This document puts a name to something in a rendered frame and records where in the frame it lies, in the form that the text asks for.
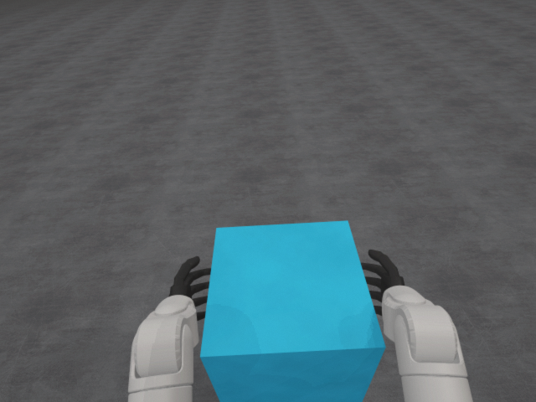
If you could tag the left robot forearm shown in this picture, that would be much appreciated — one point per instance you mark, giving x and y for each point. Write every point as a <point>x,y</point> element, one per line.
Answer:
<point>162,353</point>

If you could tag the carton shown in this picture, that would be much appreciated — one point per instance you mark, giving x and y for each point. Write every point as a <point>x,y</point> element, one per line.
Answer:
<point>289,317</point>

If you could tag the right robot hand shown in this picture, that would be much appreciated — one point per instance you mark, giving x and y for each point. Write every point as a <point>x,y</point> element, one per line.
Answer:
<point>387,271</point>

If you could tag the left robot hand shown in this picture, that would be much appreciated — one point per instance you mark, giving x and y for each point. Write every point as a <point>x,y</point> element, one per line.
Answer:
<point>183,280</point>

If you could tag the right robot forearm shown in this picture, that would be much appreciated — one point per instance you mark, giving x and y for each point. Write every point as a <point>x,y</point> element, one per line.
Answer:
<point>427,347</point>

